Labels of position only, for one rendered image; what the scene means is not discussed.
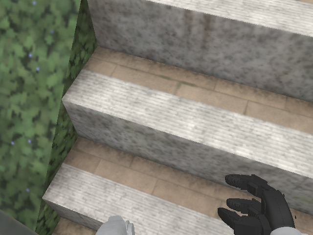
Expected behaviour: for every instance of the left robot shin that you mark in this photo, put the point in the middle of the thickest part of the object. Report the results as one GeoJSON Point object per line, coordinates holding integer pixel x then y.
{"type": "Point", "coordinates": [115, 217]}

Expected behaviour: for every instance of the robot right hand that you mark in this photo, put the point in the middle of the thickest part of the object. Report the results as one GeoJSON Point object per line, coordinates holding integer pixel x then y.
{"type": "Point", "coordinates": [262, 218]}

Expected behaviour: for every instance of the robot left thigh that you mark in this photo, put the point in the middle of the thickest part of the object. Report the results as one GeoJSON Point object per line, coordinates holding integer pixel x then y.
{"type": "Point", "coordinates": [116, 227]}

